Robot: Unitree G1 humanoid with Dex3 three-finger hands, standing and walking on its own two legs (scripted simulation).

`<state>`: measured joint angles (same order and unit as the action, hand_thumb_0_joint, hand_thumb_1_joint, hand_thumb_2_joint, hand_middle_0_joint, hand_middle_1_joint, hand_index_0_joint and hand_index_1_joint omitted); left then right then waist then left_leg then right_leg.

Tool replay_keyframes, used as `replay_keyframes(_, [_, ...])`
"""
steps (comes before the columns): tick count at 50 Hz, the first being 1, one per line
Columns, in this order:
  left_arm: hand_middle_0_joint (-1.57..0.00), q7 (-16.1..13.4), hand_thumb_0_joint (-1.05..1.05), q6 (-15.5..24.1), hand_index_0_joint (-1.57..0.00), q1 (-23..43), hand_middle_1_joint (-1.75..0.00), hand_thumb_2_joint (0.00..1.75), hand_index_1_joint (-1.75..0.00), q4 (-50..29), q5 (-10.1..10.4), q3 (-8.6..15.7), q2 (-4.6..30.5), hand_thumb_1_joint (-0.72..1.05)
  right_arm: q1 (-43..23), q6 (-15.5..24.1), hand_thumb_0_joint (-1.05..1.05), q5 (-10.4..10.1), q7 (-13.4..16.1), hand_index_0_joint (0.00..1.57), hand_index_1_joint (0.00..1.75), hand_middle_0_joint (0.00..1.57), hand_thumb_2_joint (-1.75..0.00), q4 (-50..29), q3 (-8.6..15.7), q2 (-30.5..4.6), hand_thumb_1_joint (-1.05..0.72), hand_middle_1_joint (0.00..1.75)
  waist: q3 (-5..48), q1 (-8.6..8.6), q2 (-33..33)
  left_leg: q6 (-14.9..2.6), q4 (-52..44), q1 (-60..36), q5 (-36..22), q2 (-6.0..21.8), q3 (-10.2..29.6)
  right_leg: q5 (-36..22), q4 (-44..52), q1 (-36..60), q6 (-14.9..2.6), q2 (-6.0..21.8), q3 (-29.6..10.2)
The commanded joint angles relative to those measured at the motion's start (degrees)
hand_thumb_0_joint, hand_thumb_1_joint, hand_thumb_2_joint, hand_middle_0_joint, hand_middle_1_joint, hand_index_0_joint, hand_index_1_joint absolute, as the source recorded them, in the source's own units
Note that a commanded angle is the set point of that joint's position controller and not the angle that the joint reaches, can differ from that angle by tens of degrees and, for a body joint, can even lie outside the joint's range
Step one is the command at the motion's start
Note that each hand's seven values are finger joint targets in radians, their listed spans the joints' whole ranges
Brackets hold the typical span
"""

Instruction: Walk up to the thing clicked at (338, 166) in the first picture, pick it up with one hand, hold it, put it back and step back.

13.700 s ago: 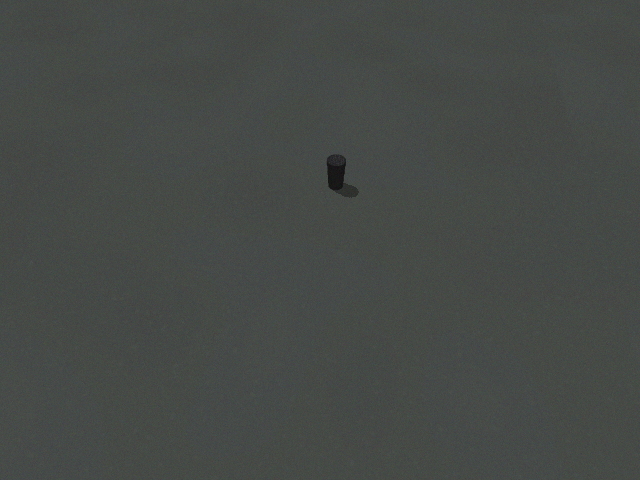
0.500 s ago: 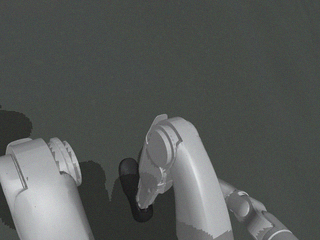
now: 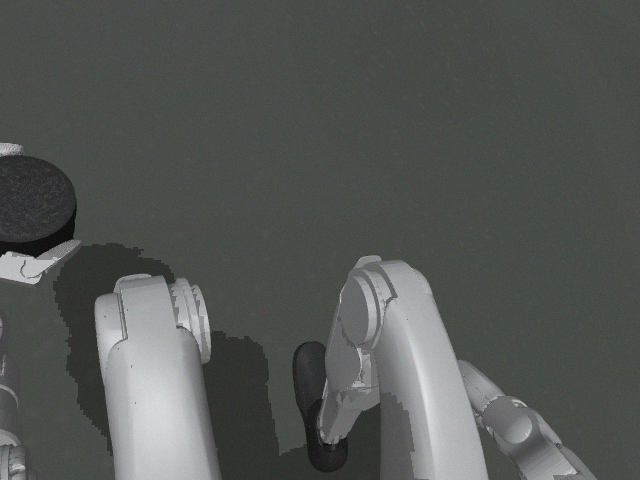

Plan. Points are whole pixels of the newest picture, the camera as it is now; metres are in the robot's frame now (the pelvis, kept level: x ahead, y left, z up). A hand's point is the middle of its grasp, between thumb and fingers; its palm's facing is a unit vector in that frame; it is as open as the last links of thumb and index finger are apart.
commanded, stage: settle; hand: left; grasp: from the side
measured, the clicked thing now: (30, 225) +0.39 +0.29 -0.13
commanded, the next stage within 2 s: lift in 1.26 s
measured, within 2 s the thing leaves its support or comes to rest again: neither
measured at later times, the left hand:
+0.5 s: hand (8, 183) +0.39 +0.29 -0.01, palm faces +0.29 -0.95 -0.07, open 11.6 cm
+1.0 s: hand (2, 152) +0.40 +0.28 +0.03, palm faces +0.30 -0.95 -0.06, open 11.7 cm
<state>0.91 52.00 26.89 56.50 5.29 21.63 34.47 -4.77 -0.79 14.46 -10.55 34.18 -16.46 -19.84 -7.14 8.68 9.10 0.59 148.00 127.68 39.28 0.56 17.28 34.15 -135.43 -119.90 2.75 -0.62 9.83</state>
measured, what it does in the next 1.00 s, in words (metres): rises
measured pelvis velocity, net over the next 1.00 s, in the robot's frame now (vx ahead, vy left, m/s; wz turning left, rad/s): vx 0.02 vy -0.02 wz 0.15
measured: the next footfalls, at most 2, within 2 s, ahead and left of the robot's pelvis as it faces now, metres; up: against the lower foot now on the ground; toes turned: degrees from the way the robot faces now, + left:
none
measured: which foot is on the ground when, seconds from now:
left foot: down 0.00-1.00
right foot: down 0.00-1.00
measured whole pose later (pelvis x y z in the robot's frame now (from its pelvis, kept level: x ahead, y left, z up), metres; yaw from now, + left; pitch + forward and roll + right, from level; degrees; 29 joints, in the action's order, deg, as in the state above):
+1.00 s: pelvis +0.02 -0.02 +0.07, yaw +8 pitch +32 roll -5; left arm 11.2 34.7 27.3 44.0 8.4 22.6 21.3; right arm 2.4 -1.3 3.9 -3.6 37.7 -1.0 -16.7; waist 6.7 4.7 0.9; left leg 2.1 131.3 123.1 40.4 1.3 6.8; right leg 38.7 -127.8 -121.1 0.9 2.4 2.3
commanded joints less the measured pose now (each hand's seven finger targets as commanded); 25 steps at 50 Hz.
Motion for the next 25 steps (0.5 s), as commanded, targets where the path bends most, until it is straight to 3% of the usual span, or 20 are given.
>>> replay_keyframes(1, [-1.25, 1.16, 0.0, 1.71, -1.24, 14.05, -1.36, 1.23, -1.39, -14.85, 1.17, -0.56, 4.53, 0.1, 4.61, -0.09, 0.0, -2.18, 1.37, 0.2, 0.3, 0.2, -0.9, -0.6, 8.9, -16.4, -0.9, 0.3, 33.27, 2.67, -27.0, 0.43, -24.22, -22.55, 2.33, 0.99, -5.94, -3.22, 9.91, 9.38, -4.31, -1.95, 4.08])
replay_keyframes(3, [-1.23, 1.54, 0.0, 0.53, -1.22, 16.36, -1.34, 1.22, -1.37, -20.05, 1.09, 0.61, 6.88, 0.09, 5.24, -0.28, 0.0, -2.95, 2.01, 0.2, 0.3, 0.2, -0.9, -1.11, 10.23, -16.03, -0.89, 0.3, 36.38, 1.17, -28.09, 0.15, -24.57, -22.86, 2.12, 0.72, -7.2, -2.91, 10.53, 10.08, -4.56, -1.82, 2.99])
replay_keyframes(5, [-1.23, 2.54, 0.0, -1.23, -1.22, 13.22, -1.34, 1.21, -1.36, -19.23, 1.97, -0.15, 3.93, 0.1, 5.82, -0.54, 0.0, -4.02, 2.32, 0.2, 0.3, 0.2, -0.9, -0.55, 10.85, -14.71, -0.9, 0.3, 37.02, 0.6, -26.02, -0.11, -24.62, -22.27, 1.02, 0.44, -8.04, -3.21, 10.86, 9.79, -4.71, -1.71, 2.29])
replay_keyframes(7, [-1.23, 3.03, 0.0, -2.1, -1.22, 15.34, -1.33, 1.2, -1.36, -22.43, 3.04, 0.76, 4.22, 0.07, 6.8, -0.59, 0.0, -4.9, 2.78, 0.2, 0.3, 0.2, -0.9, -0.17, 11.5, -14.01, -0.9, 0.3, 38.98, 0.03, -26.09, -0.34, -24.66, -22.35, -0.09, 0.18, -8.88, -3.85, 11.2, 10.86, -4.81, -1.55, 1.46])
replay_keyframes(9, [-1.23, 3.66, 0.0, -3.54, -1.22, 13.04, -1.34, 1.21, -1.37, -20.04, 2.99, 0.5, 2.67, 0.05, 7.36, -0.91, 0.0, -5.58, 3.17, 0.2, 0.3, 0.2, -0.9, -0.18, 11.9, -13.59, -0.9, 0.3, 39.69, 0.14, -25.02, -0.28, -25.55, -23.6, -0.69, 0.21, -8.64, -3.71, 11.37, 10.4, -4.79, -1.16, 1.19])
replay_keyframes(10, [-1.24, 3.89, 0.0, -3.66, -1.22, 15.96, -1.35, 1.21, -1.38, -24.07, 3.12, 1.28, 4.14, 0.05, 7.96, -1.02, 0.0, -5.94, 3.47, 0.2, 0.3, 0.2, -0.9, -0.33, 12.58, -13.26, -0.9, 0.3, 41.65, -0.36, -25.0, -0.49, -25.55, -23.75, -0.32, 0.06, -9.24, -3.29, 12.11, 10.58, -4.9, -1.22, 0.73])
replay_keyframes(11, [-1.22, 4.4, 0.0, -4.23, -1.21, 13.92, -1.35, 1.22, -1.38, -22.95, 3.22, 0.66, 2.93, 0.06, 7.73, -1.22, 0.0, -6.32, 3.63, 0.2, 0.3, 0.2, -0.9, -0.39, 12.8, -12.96, -0.9, 0.3, 41.69, -0.64, -25.27, -0.47, -26.43, -24.01, -0.29, -0.09, -9.38, -3.03, 12.13, 10.57, -4.93, -0.88, 0.45])
replay_keyframes(12, [-1.21, 4.66, 0.0, -4.46, -1.21, 15.75, -1.35, 1.22, -1.37, -25.66, 3.13, 1.59, 4.8, 0.04, 8.67, -1.27, 0.0, -6.57, 3.9, 0.2, 0.3, 0.2, -0.9, 0.08, 13.18, -12.58, -0.9, 0.3, 43.37, -1.18, -25.45, -0.52, -26.34, -24.1, -0.83, -0.11, -9.97, -3.11, 12.35, 11.48, -4.95, -0.99, 0.04])
replay_keyframes(13, [-1.23, 5.13, 0.0, -4.82, -1.22, 16.37, -1.35, 1.22, -1.38, -26.42, 3.31, 1.08, 4.31, 0.05, 8.82, -1.32, 0.0, -6.82, 4.14, 0.2, 0.3, 0.2, -0.9, 0.31, 13.64, -12.27, -0.9, 0.3, 44.21, -1.17, -24.99, -0.73, -26.14, -23.91, -1.19, -0.24, -10.58, -3.29, 12.78, 11.81, -4.93, -0.92, -0.4])
replay_keyframes(17, [-1.21, 7.26, 0.0, -7.05, -1.2, 12.31, -1.34, 1.2, -1.36, -20.07, 4.82, 0.42, 0.1, 0.02, 9.42, -1.15, 0.0, -8.03, 4.85, 0.2, 0.3, 0.2, -0.9, -0.08, 14.41, -11.51, -0.9, 0.3, 43.84, -0.75, -20.32, -1.28, -26.12, -22.13, -2.24, -0.51, -11.52, -3.62, 14.31, 13.3, -4.61, -0.68, -1.13])
replay_keyframes(18, [-1.2, 7.59, 0.0, -7.22, -1.2, 13.85, -1.34, 1.2, -1.36, -21.24, 4.8, 0.88, 1.12, 0.01, 9.27, -1.07, 0.0, -8.29, 5.11, 0.2, 0.3, 0.2, -0.9, -0.31, 14.77, -11.31, -0.9, 0.3, 44.16, -1.06, -19.5, -1.47, -26.24, -21.16, -1.22, -0.46, -11.88, -2.43, 14.86, 13.72, -4.58, -0.68, -1.36])
replay_keyframes(19, [-1.21, 7.48, 0.0, -6.96, -1.21, 16.36, -1.35, 1.2, -1.37, -25.37, 4.59, 3.62, 4.85, 0.01, 10.07, -1.12, 0.0, -8.42, 5.41, 0.2, 0.3, 0.2, -0.9, -0.17, 15.2, -11.25, -0.9, 0.3, 46.1, -2.2, -20.09, -1.57, -26.47, -21.98, -1.24, -0.58, -12.32, -2.39, 15.51, 14.79, -4.51, -0.56, -1.76])
replay_keyframes(21, [-1.21, 8.23, 0.0, -7.96, -1.2, 13.09, -1.35, 1.21, -1.37, -22.66, 4.72, 2.04, 1.39, 0.01, 10.08, -1.15, 0.0, -8.81, 5.57, 0.2, 0.3, 0.2, -0.9, -0.39, 15.54, -10.72, -0.9, 0.3, 46.37, -2.43, -19.23, -1.39, -27.39, -22.34, -2.52, -0.64, -12.72, -2.82, 15.44, 15.18, -4.53, -0.28, -2.05])
replay_keyframes(22, [-1.22, 8.41, 0.0, -7.72, -1.21, 15.66, -1.35, 1.22, -1.38, -27.05, 5.14, 3.08, 2.61, 0.0, 10.89, -1.05, 0.0, -8.9, 5.6, 0.2, 0.3, 0.2, -0.9, -0.37, 15.78, -10.56, -0.91, 0.3, 48.82, -2.7, -20.53, -1.21, -27.67, -23.89, -3.49, -0.6, -12.71, -3.57, 15.36, 15.77, -4.68, -0.25, -2.18])
replay_keyframes(23, [-1.22, 8.7, 0.0, -8.58, -1.21, 12.19, -1.36, 1.22, -1.39, -23.17, 5.51, 3.63, 1.77, 0.0, 10.76, -1.01, 0.0, -9.24, 5.87, 0.2, 0.3, 0.2, -0.9, -0.51, 16.04, -10.5, -0.91, 0.3, 48.41, -3.23, -19.1, -1.38, -27.65, -23.44, -3.99, -0.64, -13.19, -3.69, 15.93, 16.65, -4.51, -0.18, -2.62])
replay_keyframes(25, [-1.22, 9.18, 0.0, -8.84, -1.21, 15.26, -1.36, 1.22, -1.38, -26.19, 5.71, 3.75, 2.04, 0.02, 11.7, -0.81, 0.0, -9.42, 6.18, 0.2, 0.3, 0.2, -0.9, -0.04, 16.45, -10.03, -0.91, 0.3, 49.59, -2.9, -18.49, -1.56, -27.25, -23.14, -5.3, -0.54, -13.63, -5.13, 16.51, 18.07, -4.37, -0.1, -3.28])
